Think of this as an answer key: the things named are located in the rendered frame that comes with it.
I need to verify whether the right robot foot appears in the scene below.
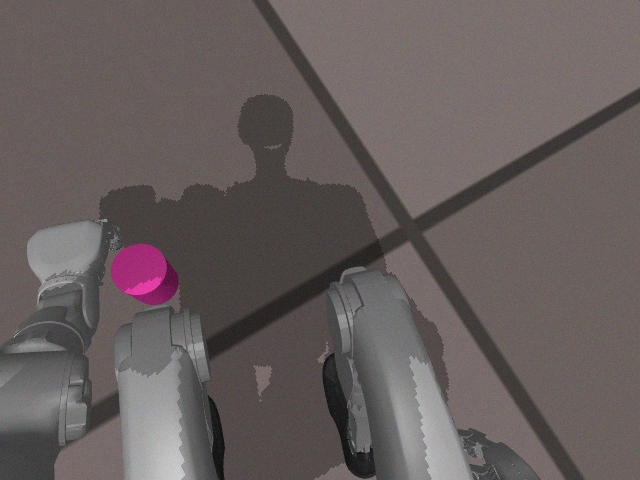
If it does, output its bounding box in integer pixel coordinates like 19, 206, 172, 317
322, 353, 376, 479

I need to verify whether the can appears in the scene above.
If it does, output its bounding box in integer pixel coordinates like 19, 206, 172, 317
111, 244, 179, 305

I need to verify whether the left robot hand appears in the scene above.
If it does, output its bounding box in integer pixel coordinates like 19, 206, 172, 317
27, 219, 123, 286

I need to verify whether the right robot hand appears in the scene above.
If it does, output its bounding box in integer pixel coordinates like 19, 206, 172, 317
457, 428, 541, 480

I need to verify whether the left robot arm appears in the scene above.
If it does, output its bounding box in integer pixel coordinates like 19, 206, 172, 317
0, 276, 100, 480

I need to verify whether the left robot foot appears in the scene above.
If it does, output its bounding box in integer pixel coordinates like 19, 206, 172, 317
208, 395, 225, 480

